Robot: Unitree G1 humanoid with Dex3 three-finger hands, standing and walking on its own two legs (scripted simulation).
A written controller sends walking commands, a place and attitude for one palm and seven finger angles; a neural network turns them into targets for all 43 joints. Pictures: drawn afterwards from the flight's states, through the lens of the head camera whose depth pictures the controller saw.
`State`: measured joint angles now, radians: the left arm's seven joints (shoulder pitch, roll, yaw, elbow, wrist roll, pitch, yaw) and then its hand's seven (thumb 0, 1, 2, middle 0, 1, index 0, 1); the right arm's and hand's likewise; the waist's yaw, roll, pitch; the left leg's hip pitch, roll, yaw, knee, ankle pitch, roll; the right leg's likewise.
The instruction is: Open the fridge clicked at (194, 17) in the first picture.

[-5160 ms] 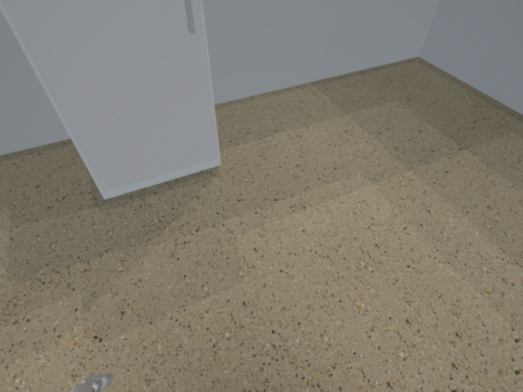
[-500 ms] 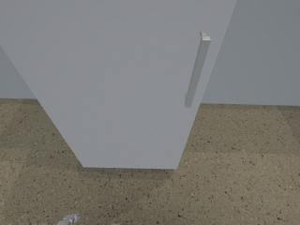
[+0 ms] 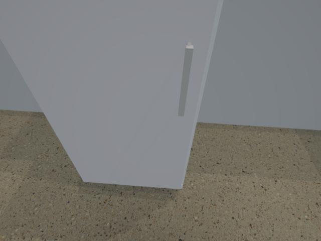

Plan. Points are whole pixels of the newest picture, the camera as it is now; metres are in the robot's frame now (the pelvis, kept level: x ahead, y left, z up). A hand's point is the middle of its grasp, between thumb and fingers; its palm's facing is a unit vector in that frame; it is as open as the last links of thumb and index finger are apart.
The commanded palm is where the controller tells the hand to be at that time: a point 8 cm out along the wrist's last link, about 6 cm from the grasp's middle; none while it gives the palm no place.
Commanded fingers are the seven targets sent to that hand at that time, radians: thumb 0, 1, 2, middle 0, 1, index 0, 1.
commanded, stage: come to a stop and stand still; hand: right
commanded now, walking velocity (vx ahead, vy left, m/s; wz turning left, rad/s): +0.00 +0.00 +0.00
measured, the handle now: (184, 81) +0.53 -0.03 +0.13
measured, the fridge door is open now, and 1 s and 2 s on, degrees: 0 0 0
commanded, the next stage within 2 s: look again from close up in 0.94 s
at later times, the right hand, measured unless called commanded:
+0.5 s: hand out of the picture +0.03 -0.20 -0.16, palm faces +0.01 +0.96 -0.27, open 7.4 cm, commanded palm none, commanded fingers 0.00 -0.90 -0.90 0.20 0.30 0.20 0.30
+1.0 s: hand out of the picture +0.10 -0.19 -0.14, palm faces +0.01 +0.95 -0.30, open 7.4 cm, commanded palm none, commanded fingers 0.00 -0.90 -0.90 0.20 0.30 0.20 0.30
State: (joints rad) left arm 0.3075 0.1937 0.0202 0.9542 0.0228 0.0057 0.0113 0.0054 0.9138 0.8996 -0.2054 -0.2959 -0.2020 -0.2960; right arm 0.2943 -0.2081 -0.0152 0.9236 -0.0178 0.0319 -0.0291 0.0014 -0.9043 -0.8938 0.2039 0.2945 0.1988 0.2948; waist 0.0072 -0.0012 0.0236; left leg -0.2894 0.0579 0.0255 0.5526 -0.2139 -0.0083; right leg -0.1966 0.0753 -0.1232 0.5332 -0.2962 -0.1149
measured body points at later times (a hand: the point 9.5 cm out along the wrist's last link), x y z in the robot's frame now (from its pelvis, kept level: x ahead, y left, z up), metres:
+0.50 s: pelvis +0.01 +0.01 +0.01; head +0.01 +0.01 +0.46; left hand +0.05 +0.28 -0.13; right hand +0.03 -0.25 -0.14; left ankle +0.06 +0.15 -0.73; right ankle +0.01 -0.04 -0.73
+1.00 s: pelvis +0.03 +0.03 +0.02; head +0.03 +0.03 +0.47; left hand +0.11 +0.31 -0.12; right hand +0.10 -0.24 -0.12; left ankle +0.06 +0.15 -0.73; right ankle +0.01 -0.04 -0.73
